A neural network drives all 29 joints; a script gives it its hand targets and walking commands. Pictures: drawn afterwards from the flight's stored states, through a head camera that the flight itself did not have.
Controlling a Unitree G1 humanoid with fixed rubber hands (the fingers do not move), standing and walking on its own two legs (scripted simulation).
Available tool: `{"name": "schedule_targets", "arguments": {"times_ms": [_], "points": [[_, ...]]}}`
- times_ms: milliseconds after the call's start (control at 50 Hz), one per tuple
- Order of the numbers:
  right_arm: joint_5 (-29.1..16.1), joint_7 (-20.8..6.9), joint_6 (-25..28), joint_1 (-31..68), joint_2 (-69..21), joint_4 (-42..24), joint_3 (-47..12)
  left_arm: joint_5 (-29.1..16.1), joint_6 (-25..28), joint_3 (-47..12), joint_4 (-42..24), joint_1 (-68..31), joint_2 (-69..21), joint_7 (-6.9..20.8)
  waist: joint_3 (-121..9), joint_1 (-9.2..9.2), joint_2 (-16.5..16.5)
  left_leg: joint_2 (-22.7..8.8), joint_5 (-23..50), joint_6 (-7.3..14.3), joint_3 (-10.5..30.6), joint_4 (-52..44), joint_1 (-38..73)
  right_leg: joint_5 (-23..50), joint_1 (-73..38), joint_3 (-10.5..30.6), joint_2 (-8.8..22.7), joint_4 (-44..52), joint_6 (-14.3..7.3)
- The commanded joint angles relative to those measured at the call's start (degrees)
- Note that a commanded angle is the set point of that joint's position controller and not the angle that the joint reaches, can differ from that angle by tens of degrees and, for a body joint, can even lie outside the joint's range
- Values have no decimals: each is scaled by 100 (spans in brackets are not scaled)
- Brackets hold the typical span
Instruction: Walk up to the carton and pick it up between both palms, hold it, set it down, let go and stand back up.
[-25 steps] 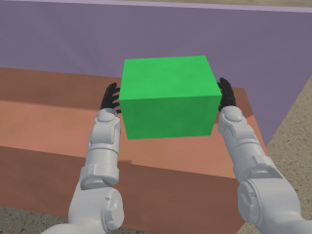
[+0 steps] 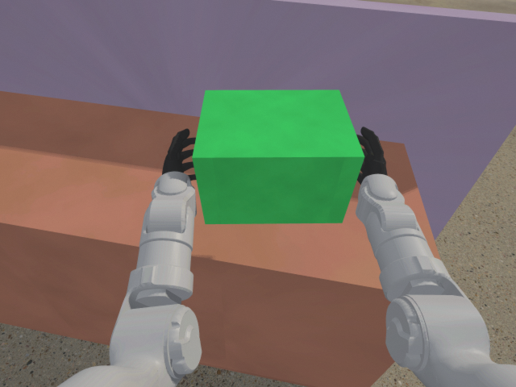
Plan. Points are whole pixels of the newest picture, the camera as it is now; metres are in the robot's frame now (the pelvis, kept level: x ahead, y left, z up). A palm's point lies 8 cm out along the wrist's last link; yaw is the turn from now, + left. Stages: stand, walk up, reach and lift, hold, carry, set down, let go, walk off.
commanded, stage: hold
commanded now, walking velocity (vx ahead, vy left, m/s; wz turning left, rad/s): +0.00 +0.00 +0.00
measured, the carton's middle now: (273, 156) +0.44 +0.01 +0.16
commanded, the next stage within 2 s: none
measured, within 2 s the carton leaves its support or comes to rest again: neither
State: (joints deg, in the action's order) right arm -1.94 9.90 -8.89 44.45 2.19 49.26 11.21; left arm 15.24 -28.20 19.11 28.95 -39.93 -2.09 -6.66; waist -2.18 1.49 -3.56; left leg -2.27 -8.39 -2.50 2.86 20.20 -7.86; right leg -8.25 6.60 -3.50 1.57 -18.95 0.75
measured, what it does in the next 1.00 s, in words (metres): stands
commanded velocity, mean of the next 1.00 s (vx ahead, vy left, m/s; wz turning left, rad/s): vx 0.00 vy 0.00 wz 0.00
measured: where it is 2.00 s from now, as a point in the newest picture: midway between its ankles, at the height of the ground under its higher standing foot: outside the picture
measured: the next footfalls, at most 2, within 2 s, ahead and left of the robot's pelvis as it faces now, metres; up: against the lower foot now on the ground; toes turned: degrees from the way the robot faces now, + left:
none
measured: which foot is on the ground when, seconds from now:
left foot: down 0.00-1.00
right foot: down 0.00-1.00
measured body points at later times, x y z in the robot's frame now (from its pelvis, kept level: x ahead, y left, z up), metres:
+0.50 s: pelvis +0.01 +0.00 +0.00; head -0.04 +0.02 +0.45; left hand +0.39 +0.18 +0.16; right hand +0.40 -0.14 +0.16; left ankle +0.03 +0.15 -0.75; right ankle +0.03 -0.13 -0.75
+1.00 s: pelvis +0.00 +0.00 +0.00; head -0.04 +0.02 +0.45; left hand +0.39 +0.16 +0.17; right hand +0.40 -0.16 +0.17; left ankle +0.03 +0.15 -0.75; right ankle +0.03 -0.13 -0.75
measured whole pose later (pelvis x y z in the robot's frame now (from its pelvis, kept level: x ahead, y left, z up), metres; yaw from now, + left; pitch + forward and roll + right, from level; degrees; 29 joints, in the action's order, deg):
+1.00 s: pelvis +0.00 +0.00 +0.00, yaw -1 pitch -6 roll +0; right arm -4.9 10.6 -11.0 42.1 3.4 44.3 7.3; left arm 16.4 -30.6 19.3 22.6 -37.7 -3.8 -5.7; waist -1.2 1.4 -1.4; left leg -2.2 -8.7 -2.2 2.2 19.6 -5.5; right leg -8.3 4.4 -2.8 1.7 -18.3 1.1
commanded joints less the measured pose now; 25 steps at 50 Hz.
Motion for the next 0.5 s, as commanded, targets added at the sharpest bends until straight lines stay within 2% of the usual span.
{"name": "schedule_targets", "arguments": {"times_ms": [0,40,80,120,180,200,220,260,300,340,380,440,480], "points": [[-488,-1055,350,4868,-3372,-1559,-1986,-886,625,-2402,-1000,-4863,-3257,1094,-2829,-3,629,506,1239,104,-370,-47,814,1031,-956,-108,-392,107,111],[-380,-1105,250,4826,-3280,-994,-1735,-752,584,-2085,-521,-4887,-3141,1140,-2172,-72,632,494,607,160,-404,-258,453,449,-765,-105,-358,170,102],[-283,-1155,244,4689,-3333,-875,-1634,-704,582,-1983,-516,-4803,-3136,1177,-2119,-89,576,470,410,209,-405,-360,359,263,-712,-108,-339,195,88],[-264,-1167,295,4767,-3318,-1011,-1614,-682,580,-1935,-570,-4808,-3158,1196,-2222,-85,471,470,638,214,-391,-329,476,510,-798,-129,-349,184,99],[-437,-1093,364,4849,-3450,-1366,-1928,-791,668,-2028,-892,-4864,-3161,1196,-2704,-127,318,521,1336,217,-386,-115,712,1376,-1230,-76,-376,41,165],[-514,-1056,383,4758,-3456,-1584,-2058,-856,669,-2103,-980,-4708,-3205,1187,-2833,-82,326,524,1667,178,-357,-39,793,1724,-1328,-72,-395,-22,169],[-569,-1033,390,4963,-3402,-1656,-2100,-907,699,-2131,-919,-4800,-3161,1181,-2861,-104,293,527,1669,170,-336,-27,772,1746,-1306,-63,-396,-32,196],[-583,-966,365,4762,-3489,-1734,-2220,-874,715,-2176,-953,-4581,-3178,1180,-2726,-105,162,513,1637,194,-341,-40,765,1729,-1372,-58,-407,3,210],[-576,-897,339,4651,-3379,-1913,-2223,-908,668,-2284,-1044,-4458,-3222,1204,-2599,57,210,515,1700,143,-303,-21,814,1737,-1302,-77,-411,14,179],[-698,-816,308,4596,-3435,-2248,-2439,-957,612,-2432,-1311,-4346,-3161,1247,-2744,55,160,549,1846,126,-295,59,882,1919,-1376,-88,-424,-7,226],[-665,-762,202,4296,-3440,-2172,-2428,-976,552,-2555,-1471,-4220,-3146,1280,-2514,180,149,564,1761,118,-299,-27,873,1827,-1320,-103,-415,71,231],[-663,-756,124,4065,-3388,-2234,-2399,-987,474,-2797,-1811,-4282,-3220,1284,-2344,304,358,546,1717,26,-275,-73,999,1479,-1082,-145,-424,141,169],[-649,-805,125,4345,-3321,-2294,-2329,-1012,464,-2870,-1857,-4608,-3242,1264,-2390,282,510,531,1512,-1,-247,-78,1040,1111,-856,-181,-420,161,153]]}}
